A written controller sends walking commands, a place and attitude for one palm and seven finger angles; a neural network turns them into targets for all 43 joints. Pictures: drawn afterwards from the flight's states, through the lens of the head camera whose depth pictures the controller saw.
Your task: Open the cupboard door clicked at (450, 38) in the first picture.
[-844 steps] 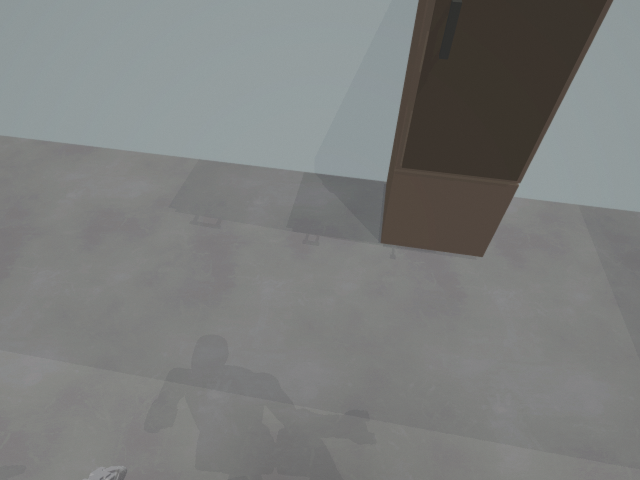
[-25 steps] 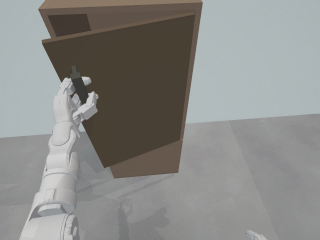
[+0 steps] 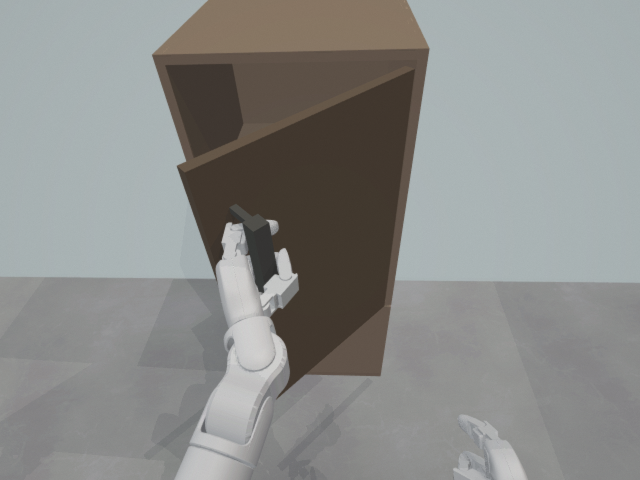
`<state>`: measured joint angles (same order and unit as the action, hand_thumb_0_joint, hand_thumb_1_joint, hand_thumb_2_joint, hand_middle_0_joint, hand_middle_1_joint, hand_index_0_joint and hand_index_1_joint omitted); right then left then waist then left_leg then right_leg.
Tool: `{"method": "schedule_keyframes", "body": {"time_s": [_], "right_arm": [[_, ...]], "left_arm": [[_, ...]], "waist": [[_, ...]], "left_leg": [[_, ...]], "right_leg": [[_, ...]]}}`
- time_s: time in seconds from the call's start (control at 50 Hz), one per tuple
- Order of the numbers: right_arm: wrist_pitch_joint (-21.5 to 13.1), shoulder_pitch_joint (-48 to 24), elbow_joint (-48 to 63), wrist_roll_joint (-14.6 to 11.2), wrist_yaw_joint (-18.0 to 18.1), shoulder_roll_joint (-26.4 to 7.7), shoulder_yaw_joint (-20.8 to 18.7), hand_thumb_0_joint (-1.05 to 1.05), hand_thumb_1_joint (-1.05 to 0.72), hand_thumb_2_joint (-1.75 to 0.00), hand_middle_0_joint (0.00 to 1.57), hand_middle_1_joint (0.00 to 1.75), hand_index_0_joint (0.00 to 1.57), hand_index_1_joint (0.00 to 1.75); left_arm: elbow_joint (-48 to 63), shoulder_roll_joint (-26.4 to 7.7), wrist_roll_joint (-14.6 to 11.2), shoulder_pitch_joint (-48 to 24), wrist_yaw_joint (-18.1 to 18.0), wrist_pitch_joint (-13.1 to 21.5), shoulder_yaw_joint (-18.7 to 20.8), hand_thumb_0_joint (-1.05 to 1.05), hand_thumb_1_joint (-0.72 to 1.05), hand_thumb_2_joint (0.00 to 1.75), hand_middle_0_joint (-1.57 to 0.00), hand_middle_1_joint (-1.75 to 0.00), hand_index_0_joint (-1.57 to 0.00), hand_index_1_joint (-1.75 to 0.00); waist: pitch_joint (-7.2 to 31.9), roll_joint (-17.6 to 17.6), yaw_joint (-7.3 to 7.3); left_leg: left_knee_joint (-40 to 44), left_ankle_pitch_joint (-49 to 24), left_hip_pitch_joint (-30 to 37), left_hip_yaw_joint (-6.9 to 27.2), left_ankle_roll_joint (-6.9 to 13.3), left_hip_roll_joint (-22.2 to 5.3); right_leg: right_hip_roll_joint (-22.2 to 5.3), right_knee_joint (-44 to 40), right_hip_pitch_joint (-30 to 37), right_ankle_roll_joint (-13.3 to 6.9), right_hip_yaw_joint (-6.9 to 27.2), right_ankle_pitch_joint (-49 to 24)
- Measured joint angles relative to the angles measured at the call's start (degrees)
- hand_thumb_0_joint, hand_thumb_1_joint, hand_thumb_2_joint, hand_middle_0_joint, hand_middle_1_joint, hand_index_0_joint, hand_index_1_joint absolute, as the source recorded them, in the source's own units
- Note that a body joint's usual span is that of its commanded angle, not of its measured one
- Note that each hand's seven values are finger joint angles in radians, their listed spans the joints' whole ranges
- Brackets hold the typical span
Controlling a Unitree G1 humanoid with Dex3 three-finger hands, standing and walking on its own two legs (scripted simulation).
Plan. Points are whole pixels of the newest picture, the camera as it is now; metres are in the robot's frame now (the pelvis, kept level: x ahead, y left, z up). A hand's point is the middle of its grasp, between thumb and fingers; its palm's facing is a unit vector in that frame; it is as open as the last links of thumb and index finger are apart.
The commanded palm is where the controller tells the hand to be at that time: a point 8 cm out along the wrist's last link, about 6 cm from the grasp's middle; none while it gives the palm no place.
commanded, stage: open thumb and fingers to let go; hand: left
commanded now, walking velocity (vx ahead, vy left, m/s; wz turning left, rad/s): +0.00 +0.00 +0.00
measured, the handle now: (254, 253) +0.36 +0.11 +0.13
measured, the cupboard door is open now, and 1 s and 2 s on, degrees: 45 44 49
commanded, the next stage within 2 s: slide the hand sideways off the handle in 0.92 s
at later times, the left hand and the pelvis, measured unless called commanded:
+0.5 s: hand (285, 281) +0.31 +0.07 +0.13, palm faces +0.37 -0.93 -0.02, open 10.1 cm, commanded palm +0.27 +0.10 +0.12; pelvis +0.00 +0.00 +0.00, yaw +0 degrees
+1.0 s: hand (283, 275) +0.32 +0.07 +0.13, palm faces +0.36 -0.93 -0.03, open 14.6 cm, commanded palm +0.28 +0.10 +0.12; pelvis -0.02 +0.02 +0.00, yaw +0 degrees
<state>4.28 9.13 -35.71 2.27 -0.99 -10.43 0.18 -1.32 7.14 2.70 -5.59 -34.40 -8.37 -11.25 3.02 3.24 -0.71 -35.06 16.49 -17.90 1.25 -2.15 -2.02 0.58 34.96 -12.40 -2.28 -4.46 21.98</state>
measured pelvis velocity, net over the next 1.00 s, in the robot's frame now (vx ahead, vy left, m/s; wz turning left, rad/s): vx -0.02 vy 0.02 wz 0.00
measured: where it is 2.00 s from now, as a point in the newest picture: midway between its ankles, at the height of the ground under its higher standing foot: outside the picture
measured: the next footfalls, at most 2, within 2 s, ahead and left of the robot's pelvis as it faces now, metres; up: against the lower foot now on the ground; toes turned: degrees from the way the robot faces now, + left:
none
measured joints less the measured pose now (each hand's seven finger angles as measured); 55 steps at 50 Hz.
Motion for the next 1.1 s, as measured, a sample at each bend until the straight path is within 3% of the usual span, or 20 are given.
{"method": "schedule_keyframes", "body": {"time_s": [0.1,0.2,0.3,0.46,0.6,0.7,0.82,1.04,1.06,1.1], "right_arm": [[0.8,-0.7,-0.9,0.0,-0.3,0.1,0.4,0.01,-0.90,-0.90,0.20,0.30,0.20,0.30],[1.2,-2.2,-3.1,0.3,0.5,-0.3,0.5,0.01,-0.90,-0.90,0.20,0.30,0.20,0.30],[1.1,-2.4,-2.6,0.3,0.5,-0.1,0.2,0.01,-0.90,-0.90,0.19,0.30,0.20,0.30],[1.3,-1.9,-1.2,0.1,0.2,0.2,0.0,0.01,-0.90,-0.90,0.19,0.30,0.20,0.30],[1.2,-2.3,-1.9,0.0,0.3,0.4,0.2,0.01,-0.90,-0.90,0.19,0.30,0.20,0.30],[1.1,-2.4,-2.4,0.1,0.2,0.8,0.4,0.01,-0.90,-0.90,0.20,0.30,0.20,0.30],[1.3,-2.2,-2.7,0.1,0.2,1.2,0.6,0.01,-0.90,-0.90,0.20,0.30,0.20,0.30],[1.3,-2.3,-3.3,0.2,0.1,0.9,0.5,0.01,-0.90,-0.90,0.20,0.30,0.20,0.30],[1.4,-2.3,-3.2,0.1,0.0,0.9,0.6,0.01,-0.90,-0.90,0.20,0.30,0.20,0.30],[1.9,-1.5,-1.9,-0.4,0.5,0.9,0.9,0.01,-0.90,-0.90,0.20,0.30,0.20,0.30]], "left_arm": [[3.1,-1.1,-0.9,3.1,-0.5,-1.4,-4.1,0.00,0.68,0.74,-0.34,-1.33,-0.33,-1.33],[-1.6,0.1,-1.2,-1.7,-2.7,-2.4,-2.1,0.00,0.66,0.77,-0.36,-1.33,-0.36,-1.34],[-3.2,0.4,-0.8,-3.1,-2.0,-2.0,-0.3,0.01,0.58,0.75,-0.38,-1.32,-0.39,-1.32],[0.0,-0.1,-0.4,-0.2,-1.4,-1.1,-1.6,0.01,0.20,0.59,-0.37,-1.28,-0.36,-1.27],[-1.5,0.1,0.0,-2.1,-2.6,-1.6,-2.5,0.00,-0.22,0.41,-0.33,-1.22,-0.32,-1.22],[-3.9,0.7,0.2,-4.8,-3.4,-2.1,-2.1,0.00,-0.39,0.34,-0.30,-1.12,-0.29,-1.12],[-5.7,1.0,0.2,-6.7,-3.9,-2.0,-2.0,-0.01,-0.46,0.31,-0.25,-0.90,-0.25,-0.90],[-7.3,1.3,-0.2,-8.6,-3.5,-2.3,-1.8,-0.01,-0.49,0.30,-0.40,-0.64,-0.37,-0.70],[-7.2,1.1,0.6,-8.3,-2.3,-1.9,-1.7,-0.01,-0.49,0.30,-0.41,-0.62,-0.37,-0.68],[-6.6,-1.0,1.0,-6.8,4.7,0.7,-1.5,-0.01,-0.49,0.30,-0.39,-0.58,-0.33,-0.63]], "waist": [[-0.8,0.5,0.79],[-1.5,0.5,0.27],[-1.3,0.1,-0.27],[-1.3,-0.3,-0.39],[-1.6,-0.3,-0.38],[-1.6,-0.5,-0.53],[-1.6,-0.7,-0.50],[-1.6,-0.8,-0.92],[-1.6,-1.0,-0.86],[-1.7,-1.6,-0.93]], "left_leg": [[0.7,-0.1,2.0,0.2,-0.2,-0.4],[1.2,-0.7,2.5,0.9,-0.1,-0.3],[2.1,-1.4,2.2,0.6,-0.2,0.0],[1.4,-0.9,1.9,0.1,0.2,0.2],[0.1,-0.3,1.1,0.0,0.7,0.5],[-0.4,-0.4,0.3,-0.2,1.0,0.7],[-0.6,-0.6,-0.4,-0.4,1.2,0.8],[-1.2,-0.9,-1.5,-0.3,1.5,1.0],[-1.1,-1.0,-1.5,-0.3,1.5,1.2],[-0.6,-1.5,-1.4,-0.3,1.6,1.5]], "right_leg": [[0.4,-1.0,2.2,-0.3,-0.2,-0.2],[0.5,-1.8,3.0,-0.4,-0.8,-0.7],[0.2,-2.0,2.4,-0.3,-0.6,-1.1],[-0.2,-1.4,2.0,0.2,-0.1,-0.8],[-0.5,-0.7,1.5,0.6,0.0,-0.7],[-0.7,-0.3,0.6,0.9,0.2,-0.8],[-0.8,-0.1,-0.1,1.1,0.4,-1.1],[-1.0,0.5,-1.0,1.4,0.2,-1.3],[-1.2,0.6,-1.2,1.4,0.2,-1.3],[-1.5,0.9,-1.4,1.4,0.2,-1.3]]}}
